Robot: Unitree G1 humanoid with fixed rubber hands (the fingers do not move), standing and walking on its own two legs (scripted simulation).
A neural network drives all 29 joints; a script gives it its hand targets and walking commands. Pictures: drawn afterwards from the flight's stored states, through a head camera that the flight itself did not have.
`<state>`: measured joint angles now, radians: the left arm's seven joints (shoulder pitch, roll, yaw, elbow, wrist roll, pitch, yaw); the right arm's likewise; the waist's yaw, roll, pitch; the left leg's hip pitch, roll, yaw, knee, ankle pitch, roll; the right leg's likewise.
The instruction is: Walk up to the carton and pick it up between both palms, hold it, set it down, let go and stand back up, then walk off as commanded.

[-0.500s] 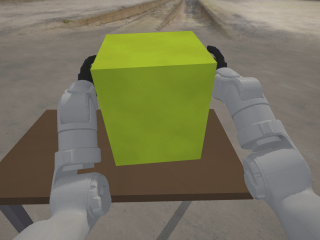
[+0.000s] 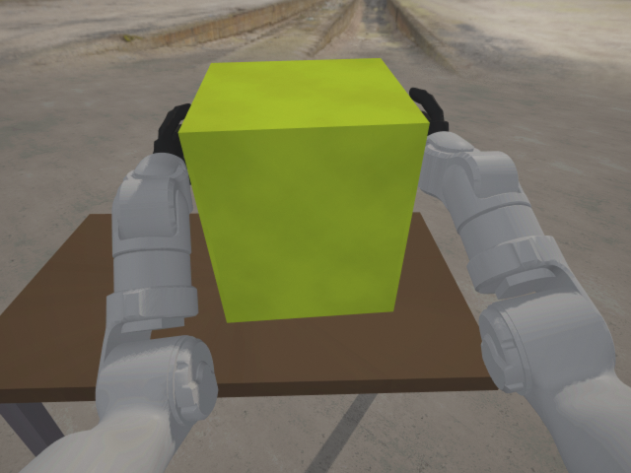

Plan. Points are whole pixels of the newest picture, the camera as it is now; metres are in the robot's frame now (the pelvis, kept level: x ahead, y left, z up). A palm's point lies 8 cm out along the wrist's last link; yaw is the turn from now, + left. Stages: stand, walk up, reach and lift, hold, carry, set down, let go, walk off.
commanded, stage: hold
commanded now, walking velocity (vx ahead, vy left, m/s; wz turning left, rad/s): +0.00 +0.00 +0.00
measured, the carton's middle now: (304, 189) +0.38 +0.01 +0.26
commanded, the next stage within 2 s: none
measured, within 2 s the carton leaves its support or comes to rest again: neither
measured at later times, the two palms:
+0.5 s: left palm (171, 168) +0.37 +0.16 +0.29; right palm (431, 146) +0.37 -0.14 +0.32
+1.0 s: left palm (174, 172) +0.37 +0.16 +0.29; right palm (432, 150) +0.37 -0.14 +0.31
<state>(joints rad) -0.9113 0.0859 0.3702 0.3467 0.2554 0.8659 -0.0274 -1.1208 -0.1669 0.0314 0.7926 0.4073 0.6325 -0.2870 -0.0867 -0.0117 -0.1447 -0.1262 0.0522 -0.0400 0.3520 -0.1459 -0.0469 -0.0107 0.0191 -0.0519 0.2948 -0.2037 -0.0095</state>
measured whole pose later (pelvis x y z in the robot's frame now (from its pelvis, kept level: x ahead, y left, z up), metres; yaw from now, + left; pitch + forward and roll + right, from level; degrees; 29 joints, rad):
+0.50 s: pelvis +0.00 +0.00 +0.00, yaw -1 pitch -5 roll -1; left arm -0.92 0.08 0.38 0.36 0.26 0.87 -0.02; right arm -1.14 -0.17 0.02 0.82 0.40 0.64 -0.28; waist -0.08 -0.02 -0.16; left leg -0.12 0.05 -0.03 0.35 -0.15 -0.05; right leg -0.02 0.02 -0.04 0.30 -0.20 -0.01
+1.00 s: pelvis +0.00 +0.00 +0.00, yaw +0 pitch -5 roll -1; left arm -0.88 0.07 0.37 0.31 0.26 0.88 -0.02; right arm -1.11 -0.17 0.02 0.79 0.42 0.65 -0.29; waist -0.09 -0.02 -0.15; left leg -0.12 0.05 -0.03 0.36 -0.16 -0.05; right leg 0.00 0.02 -0.05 0.30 -0.21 -0.01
